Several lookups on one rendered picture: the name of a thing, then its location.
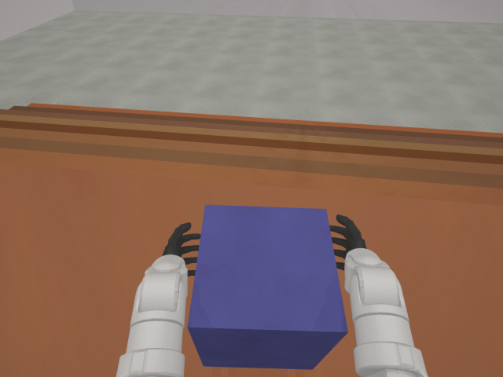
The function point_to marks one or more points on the left robot hand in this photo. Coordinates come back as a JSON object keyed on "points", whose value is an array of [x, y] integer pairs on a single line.
{"points": [[177, 239]]}

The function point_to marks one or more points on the robot right forearm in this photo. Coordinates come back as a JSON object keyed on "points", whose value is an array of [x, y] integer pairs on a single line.
{"points": [[384, 341]]}

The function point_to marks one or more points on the robot left forearm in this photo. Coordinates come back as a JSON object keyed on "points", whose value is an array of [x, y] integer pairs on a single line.
{"points": [[154, 347]]}

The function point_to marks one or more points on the carton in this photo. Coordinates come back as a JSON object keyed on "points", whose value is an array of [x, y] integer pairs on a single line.
{"points": [[266, 291]]}

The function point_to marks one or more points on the right robot hand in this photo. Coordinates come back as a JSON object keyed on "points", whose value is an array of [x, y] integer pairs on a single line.
{"points": [[353, 238]]}

